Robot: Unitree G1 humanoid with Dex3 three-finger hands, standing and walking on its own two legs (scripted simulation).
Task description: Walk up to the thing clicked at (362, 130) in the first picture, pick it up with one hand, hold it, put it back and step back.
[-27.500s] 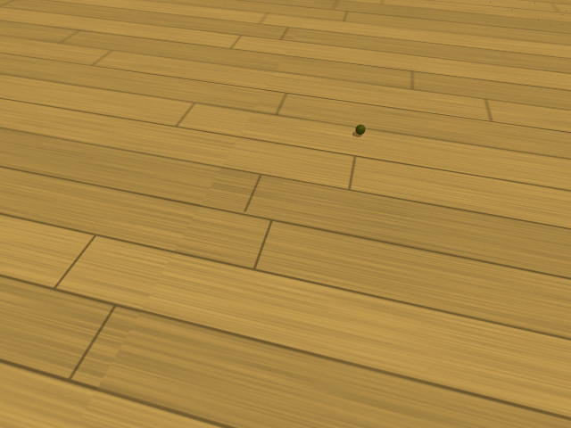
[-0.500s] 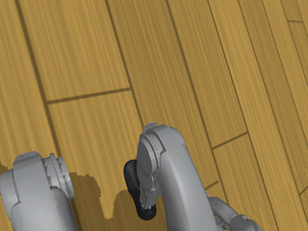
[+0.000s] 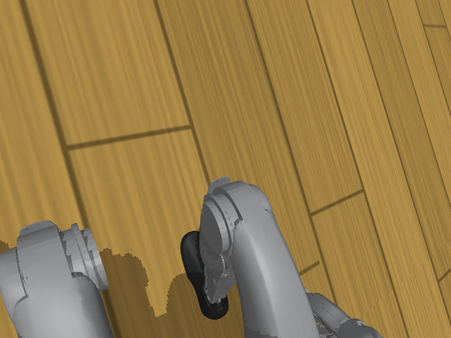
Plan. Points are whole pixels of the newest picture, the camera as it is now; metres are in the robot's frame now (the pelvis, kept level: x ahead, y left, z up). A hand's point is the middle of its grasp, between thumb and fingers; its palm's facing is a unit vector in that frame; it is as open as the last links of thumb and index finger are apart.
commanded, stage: withdraw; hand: left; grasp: from above
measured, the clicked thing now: out of the picture +0.41 +0.37 -0.26
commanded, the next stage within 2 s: home in 0.84 s
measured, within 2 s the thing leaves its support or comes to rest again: neither
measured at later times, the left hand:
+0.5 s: hand out of the picture +0.38 +0.39 -0.09, palm faces -0.47 -0.11 -0.87, open 14.0 cm
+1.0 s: hand out of the picture +0.40 +0.37 -0.12, palm faces -0.38 -0.09 -0.92, open 13.8 cm
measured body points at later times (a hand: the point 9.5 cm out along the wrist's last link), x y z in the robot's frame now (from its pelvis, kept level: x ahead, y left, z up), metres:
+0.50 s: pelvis -0.01 +0.00 +0.05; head +0.20 +0.09 +0.44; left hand +0.41 +0.39 -0.04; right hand +0.14 -0.25 -0.06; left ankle +0.06 +0.13 -0.26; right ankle +0.12 -0.13 -0.26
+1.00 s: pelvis -0.01 +0.00 +0.03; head +0.21 +0.10 +0.41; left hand +0.42 +0.37 -0.07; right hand +0.08 -0.27 -0.06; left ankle +0.06 +0.13 -0.26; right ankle +0.12 -0.13 -0.26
